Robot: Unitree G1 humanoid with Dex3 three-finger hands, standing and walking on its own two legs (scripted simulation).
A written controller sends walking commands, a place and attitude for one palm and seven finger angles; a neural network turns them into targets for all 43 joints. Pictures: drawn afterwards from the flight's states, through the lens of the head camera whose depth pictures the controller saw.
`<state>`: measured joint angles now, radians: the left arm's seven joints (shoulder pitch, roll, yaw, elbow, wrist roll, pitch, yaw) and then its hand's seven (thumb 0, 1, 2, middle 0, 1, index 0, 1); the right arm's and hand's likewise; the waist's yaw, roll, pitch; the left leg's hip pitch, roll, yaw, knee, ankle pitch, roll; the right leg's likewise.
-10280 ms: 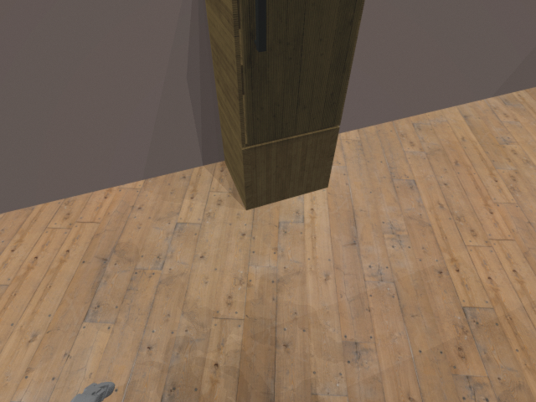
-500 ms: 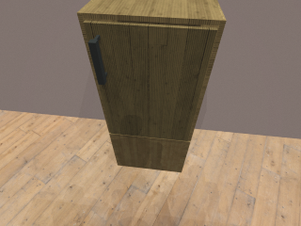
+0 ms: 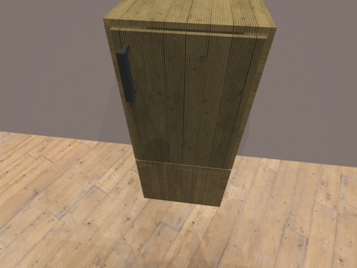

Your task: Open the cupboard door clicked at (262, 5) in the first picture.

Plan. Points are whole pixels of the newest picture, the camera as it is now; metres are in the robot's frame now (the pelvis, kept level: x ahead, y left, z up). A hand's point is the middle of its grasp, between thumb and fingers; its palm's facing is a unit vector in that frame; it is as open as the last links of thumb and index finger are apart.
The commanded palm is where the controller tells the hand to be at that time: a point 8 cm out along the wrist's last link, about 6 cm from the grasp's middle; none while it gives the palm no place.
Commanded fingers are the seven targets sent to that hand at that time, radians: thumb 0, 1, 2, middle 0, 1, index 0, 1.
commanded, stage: shuffle to correct the standing spot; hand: left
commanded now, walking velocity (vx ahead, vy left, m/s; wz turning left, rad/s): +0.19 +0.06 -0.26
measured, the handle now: (128, 74) +0.61 +0.20 +0.13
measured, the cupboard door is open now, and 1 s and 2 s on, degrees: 0 0 0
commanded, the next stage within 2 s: come to a stop and stand still in 0.10 s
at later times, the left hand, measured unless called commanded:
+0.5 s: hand out of the picture +0.07 +0.19 -0.18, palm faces +0.02 -0.98 -0.20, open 7.3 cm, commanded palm none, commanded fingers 0.00 0.90 0.90 -0.20 -0.30 -0.20 -0.30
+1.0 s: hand out of the picture +0.06 +0.16 -0.16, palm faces -0.03 -0.97 -0.25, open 7.3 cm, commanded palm none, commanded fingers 0.00 0.90 0.90 -0.20 -0.30 -0.20 -0.30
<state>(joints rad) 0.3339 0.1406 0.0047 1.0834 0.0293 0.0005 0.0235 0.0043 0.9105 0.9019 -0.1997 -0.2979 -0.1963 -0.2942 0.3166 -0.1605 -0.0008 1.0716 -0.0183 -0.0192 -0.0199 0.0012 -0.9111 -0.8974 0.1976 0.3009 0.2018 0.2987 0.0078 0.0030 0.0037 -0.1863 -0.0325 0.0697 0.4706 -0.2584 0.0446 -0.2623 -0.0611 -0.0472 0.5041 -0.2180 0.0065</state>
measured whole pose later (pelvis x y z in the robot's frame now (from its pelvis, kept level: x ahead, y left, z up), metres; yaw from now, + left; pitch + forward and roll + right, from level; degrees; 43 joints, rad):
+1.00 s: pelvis +0.01 -0.02 +0.00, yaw -2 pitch -2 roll +1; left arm 0.25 0.15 -0.01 1.03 0.02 -0.01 0.03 0.00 0.93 0.90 -0.20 -0.30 -0.20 -0.29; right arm 0.29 -0.19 -0.01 1.01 -0.02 -0.01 -0.02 0.00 -0.92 -0.90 0.20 0.30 0.20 0.30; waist -0.02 0.05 0.01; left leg -0.17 0.01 0.10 0.48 -0.28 0.01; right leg -0.27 -0.02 -0.06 0.52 -0.22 -0.03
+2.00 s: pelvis +0.04 -0.02 +0.00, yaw -1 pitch +0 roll +0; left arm 0.29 0.16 0.01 0.96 -0.03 0.03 0.04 0.01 0.92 0.90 -0.20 -0.30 -0.20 -0.30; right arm 0.27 -0.17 0.01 1.08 0.01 -0.04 -0.03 0.00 -0.91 -0.90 0.20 0.30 0.20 0.30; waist 0.00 0.01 0.04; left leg -0.14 0.02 0.07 0.45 -0.31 0.00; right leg -0.22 0.00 -0.09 0.47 -0.24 -0.03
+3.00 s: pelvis +0.01 +0.01 -0.03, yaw +2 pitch +4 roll -2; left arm 0.19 0.33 0.29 0.05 -0.31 -0.18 -0.40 0.00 -0.11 0.47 -0.27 -0.95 -0.27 -0.95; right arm 0.29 -0.30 0.04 0.60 0.06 -0.28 -0.09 0.01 -0.90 -0.90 0.20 0.30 0.21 0.30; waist 0.01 0.03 -0.03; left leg -0.45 0.00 0.04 0.81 -0.43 0.05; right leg -0.48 -0.04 -0.11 0.73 -0.32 0.01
